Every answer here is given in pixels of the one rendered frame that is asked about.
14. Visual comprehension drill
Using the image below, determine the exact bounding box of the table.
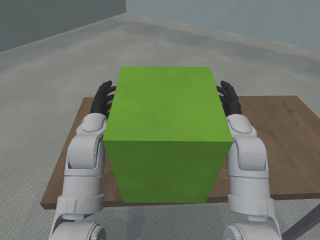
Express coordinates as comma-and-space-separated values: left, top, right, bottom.
40, 95, 320, 240

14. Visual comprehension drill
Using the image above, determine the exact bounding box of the right robot upper arm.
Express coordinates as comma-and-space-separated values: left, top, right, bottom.
223, 223, 280, 240

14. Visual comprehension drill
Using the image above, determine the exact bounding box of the robot right forearm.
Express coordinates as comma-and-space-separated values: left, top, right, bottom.
226, 114, 283, 240

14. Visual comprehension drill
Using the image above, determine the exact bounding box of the robot left forearm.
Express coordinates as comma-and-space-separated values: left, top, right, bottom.
48, 113, 108, 240

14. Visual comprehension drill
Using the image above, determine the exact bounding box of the carton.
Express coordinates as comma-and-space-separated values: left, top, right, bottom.
102, 66, 234, 203

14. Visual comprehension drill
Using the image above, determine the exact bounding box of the right robot hand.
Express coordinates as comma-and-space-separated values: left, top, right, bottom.
216, 80, 242, 117

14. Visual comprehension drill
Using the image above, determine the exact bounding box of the left robot hand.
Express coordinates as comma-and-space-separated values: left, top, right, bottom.
89, 80, 117, 119

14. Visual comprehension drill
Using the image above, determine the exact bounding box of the left robot upper arm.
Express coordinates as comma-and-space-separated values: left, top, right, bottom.
50, 222, 107, 240

